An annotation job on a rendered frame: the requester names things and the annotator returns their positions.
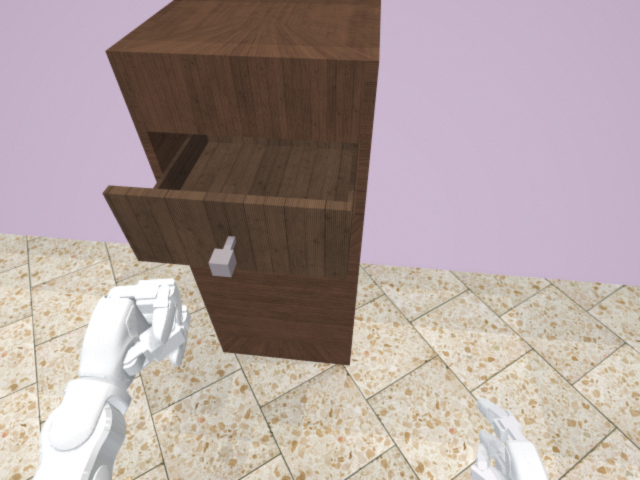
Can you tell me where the left robot forearm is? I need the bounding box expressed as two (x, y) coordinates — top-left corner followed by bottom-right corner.
(32, 377), (131, 480)

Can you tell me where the robot left hand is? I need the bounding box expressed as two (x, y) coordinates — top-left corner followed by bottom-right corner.
(78, 279), (191, 390)

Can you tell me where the robot right hand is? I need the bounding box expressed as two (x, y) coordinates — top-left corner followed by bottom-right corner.
(471, 397), (549, 480)

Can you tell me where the handle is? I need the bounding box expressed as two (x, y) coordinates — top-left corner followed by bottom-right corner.
(209, 236), (237, 277)

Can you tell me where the cabinet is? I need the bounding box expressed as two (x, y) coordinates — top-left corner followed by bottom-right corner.
(105, 0), (381, 365)

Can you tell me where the drawer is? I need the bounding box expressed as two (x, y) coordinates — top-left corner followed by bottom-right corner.
(102, 134), (359, 279)

